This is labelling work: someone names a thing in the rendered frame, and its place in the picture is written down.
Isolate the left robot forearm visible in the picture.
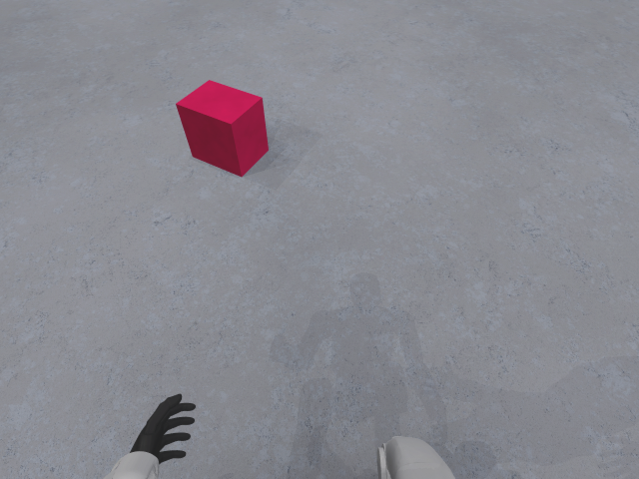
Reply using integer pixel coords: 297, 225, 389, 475
104, 451, 159, 479

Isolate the robot left hand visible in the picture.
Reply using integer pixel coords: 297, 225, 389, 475
130, 394, 196, 465

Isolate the carton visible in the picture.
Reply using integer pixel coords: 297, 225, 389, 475
176, 80, 269, 177

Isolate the right robot thigh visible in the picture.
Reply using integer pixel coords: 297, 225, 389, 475
377, 437, 455, 479

